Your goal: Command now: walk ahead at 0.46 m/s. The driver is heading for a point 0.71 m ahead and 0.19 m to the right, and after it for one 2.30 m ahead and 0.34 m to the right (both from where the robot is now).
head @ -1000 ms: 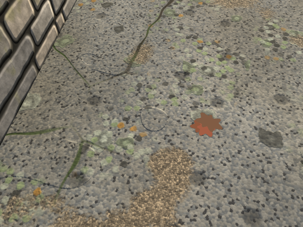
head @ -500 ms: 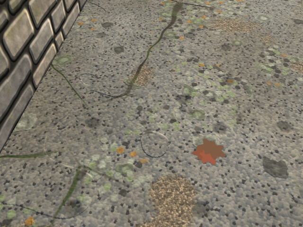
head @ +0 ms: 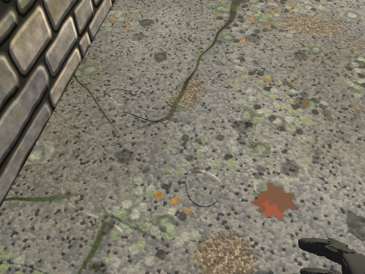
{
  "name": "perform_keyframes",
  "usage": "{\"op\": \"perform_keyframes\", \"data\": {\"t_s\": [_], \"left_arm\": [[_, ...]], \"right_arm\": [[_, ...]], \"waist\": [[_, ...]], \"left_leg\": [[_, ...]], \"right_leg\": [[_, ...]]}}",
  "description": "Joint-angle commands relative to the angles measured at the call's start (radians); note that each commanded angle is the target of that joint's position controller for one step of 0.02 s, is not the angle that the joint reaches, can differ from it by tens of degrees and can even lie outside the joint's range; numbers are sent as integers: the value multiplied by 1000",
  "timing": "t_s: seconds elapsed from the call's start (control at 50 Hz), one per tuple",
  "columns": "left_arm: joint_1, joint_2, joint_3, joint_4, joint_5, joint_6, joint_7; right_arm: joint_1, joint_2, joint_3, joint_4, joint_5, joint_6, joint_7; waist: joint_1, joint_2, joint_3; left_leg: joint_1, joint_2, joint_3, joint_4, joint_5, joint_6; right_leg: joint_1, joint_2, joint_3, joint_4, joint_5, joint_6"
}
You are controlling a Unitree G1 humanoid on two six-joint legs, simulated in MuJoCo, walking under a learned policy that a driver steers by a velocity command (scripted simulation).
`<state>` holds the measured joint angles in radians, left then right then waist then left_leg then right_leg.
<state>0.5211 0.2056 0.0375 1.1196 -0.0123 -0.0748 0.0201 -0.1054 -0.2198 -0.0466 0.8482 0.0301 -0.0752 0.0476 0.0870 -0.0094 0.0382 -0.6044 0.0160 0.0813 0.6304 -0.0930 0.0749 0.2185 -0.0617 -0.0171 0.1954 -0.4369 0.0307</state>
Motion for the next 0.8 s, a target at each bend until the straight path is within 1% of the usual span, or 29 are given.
{"op": "perform_keyframes", "data": {"t_s": [0.02, 0.04, 0.06, 0.08, 0.1, 0.12, 0.14, 0.16, 0.18, 0.2, 0.22, 0.26, 0.32, 0.38, 0.46, 0.5, 0.54, 0.56, 0.6, 0.62, 0.64, 0.66, 0.68, 0.7, 0.72, 0.74, 0.76, 0.78, 0.8], "left_arm": [[-54, 189, 39, -46, 3, 4, 8], [-70, 177, 36, -63, 13, 8, 7], [44, 26, 0, -86, 15, -2, -1], [16, 23, -1, -79, -10, -31, -12], [-89, 102, 27, -121, -45, -43, -14], [-153, 121, 32, -144, -49, -44, -8], [-171, 118, 41, -147, -35, -34, 4], [-139, 104, 49, -137, -26, -13, 12], [-104, 85, 52, -129, -27, 7, 14], [-96, 70, 54, -129, -28, 22, 15], [-114, 71, 58, -139, -26, 33, 18], [-184, 91, 69, -169, -17, 42, 21], [-266, 104, 80, -194, -11, 37, 10], [-331, 96, 79, -212, -8, 26, -10], [-468, 62, 56, -269, -6, 21, -36], [-529, 50, 45, -308, -8, 19, -51], [-559, 53, 39, -345, -11, 19, -66], [-555, 62, 40, -359, -12, 20, -73], [-484, 105, 58, -371, -13, 23, -82], [-371, 147, 80, -354, -18, 23, -83], [-204, 215, 117, -315, -22, 22, -72], [-74, 322, 149, -287, -20, 33, -46], [-124, 381, 149, -318, -16, 23, -46], [-80, 293, 120, -320, -1, 15, -52], [-108, 236, 106, -315, 4, 5, -49], [-188, 197, 93, -331, -2, -2, -50], [-261, 159, 81, -352, -1, -4, -47], [-300, 140, 72, -372, 7, -5, -43], [-305, 153, 73, -379, 6, -6, -38]], "right_arm": [[228, -165, -68, 18, 6, 5, -12], [385, -200, -85, 62, 4, 12, -18], [488, -281, -96, 85, -24, 11, -23], [487, -234, -73, 91, -26, 7, -16], [385, -189, -56, 84, -20, -7, -14], [295, -145, -42, 71, -17, -19, -12], [230, -117, -34, 73, -26, -32, -7], [191, -90, -27, 78, -38, -41, -4], [178, -75, -23, 87, -44, -41, -4], [190, -75, -24, 98, -44, -43, -8], [205, -88, -27, 108, -43, -45, -15], [230, -123, -33, 121, -45, -46, -33], [292, -140, -35, 135, -52, -44, -57], [327, -146, -32, 135, -53, -41, -72], [404, -164, -35, 141, -44, -27, -81], [444, -177, -41, 146, -38, -13, -80], [458, -192, -49, 143, -30, 3, -78], [447, -202, -53, 135, -25, 10, -78], [413, -234, -63, 114, -17, 21, -82], [395, -246, -65, 105, -15, 29, -83], [380, -243, -60, 95, -11, 32, -83], [393, -190, -42, 65, -38, 18, -80], [436, -68, -7, 4, -40, -25, -65], [305, -155, -23, -23, 5, -73, -49], [247, -163, -25, -43, 30, -92, -43], [250, -156, -25, -30, 13, -96, -47], [255, -174, -38, -18, -12, -87, -54], [278, -179, -44, -14, -17, -70, -51], [287, -173, -47, -19, -23, -54, -51]], "waist": [[-220, -159, -91], [-285, -122, -176], [-215, 164, -354], [-226, 238, -425], [-200, 183, -231], [-164, 111, -117], [-121, 62, -62], [-78, 86, -48], [-53, 115, -44], [-45, 120, -32], [-44, 117, -12], [-44, 93, 19], [-63, 58, 28], [-82, 45, 30], [-139, 26, 73], [-164, 21, 91], [-169, 36, 97], [-155, 52, 87], [-97, 106, 10], [-30, 120, -57], [58, 98, -151], [79, -63, -249], [-32, -248, -357], [41, -111, -383], [33, -90, -265], [-20, 5, -177], [-59, 8, -139], [-91, 1, -116], [-106, -1, -105]], "left_leg": [[457, -74, 34, -48, 14, 60], [728, 13, -69, -23, 4, 88], [1033, 301, -549, -133, -235, 225], [981, 393, -869, -358, -376, 259], [812, 370, -739, -398, -423, 205], [631, 340, -570, -415, -375, 164], [479, 302, -449, -441, -302, 127], [382, 260, -344, -464, -255, 96], [325, 241, -280, -486, -255, 85], [289, 234, -240, -511, -253, 87], [275, 233, -209, -538, -245, 95], [293, 245, -172, -568, -227, 107], [394, 258, -117, -567, -152, 106], [465, 247, -32, -559, -68, 90], [568, 259, 58, -549, 13, 80], [651, 280, 86, -516, 66, 82], [716, 297, 112, -462, 157, 77], [729, 300, 131, -419, 275, 68], [733, 299, 165, -258, 688, 46], [713, 284, 181, -94, 839, 29], [611, 242, 201, 137, 789, -12], [317, 189, 196, 468, 314, -62], [-80, -54, 19, 799, -463, -117], [-191, -18, -169, 842, -446, -83], [-251, 29, -160, 800, -370, -53], [-201, 80, -161, 699, -296, -44], [-120, 111, -160, 606, -258, -49], [-57, 127, -164, 567, -233, -57], [-29, 127, -160, 520, -219, -72]], "right_leg": [[-191, -165, 4, 299, 1135, -114], [-388, -131, 0, 544, 955, -89], [-719, 44, 7, 969, 284, -38], [-806, 103, 170, 1176, -109, -57], [-903, 52, 172, 1247, -66, -74], [-894, -9, 136, 1211, 26, -95], [-839, -53, 118, 1153, 98, -103], [-766, -86, 125, 1100, 138, -112], [-719, -95, 129, 1072, 148, -117], [-709, -99, 125, 1049, 145, -118], [-731, -99, 122, 1028, 166, -112], [-828, -101, 139, 974, 244, -94], [-964, -85, 166, 866, 384, -71], [-998, -71, 137, 747, 502, -61], [-1013, -70, 47, 582, 520, -63], [-1038, -66, 15, 520, 472, -72], [-1033, -51, -24, 478, 385, -89], [-993, -33, -50, 459, 330, -104], [-821, 44, -120, 456, 230, -143], [-667, 94, -143, 434, 214, -171], [-404, 137, -127, 351, 295, -214], [-92, -50, 178, 344, 289, -281], [168, -277, 802, 162, 138, -485], [196, -283, 821, 75, 160, -449], [113, -249, 648, 94, 243, -402], [-55, -198, 507, 96, 344, -363], [-191, -159, 414, 85, 425, -336], [-280, -135, 373, 60, 464, -330], [-330, -126, 362, 41, 491, -333]]}}
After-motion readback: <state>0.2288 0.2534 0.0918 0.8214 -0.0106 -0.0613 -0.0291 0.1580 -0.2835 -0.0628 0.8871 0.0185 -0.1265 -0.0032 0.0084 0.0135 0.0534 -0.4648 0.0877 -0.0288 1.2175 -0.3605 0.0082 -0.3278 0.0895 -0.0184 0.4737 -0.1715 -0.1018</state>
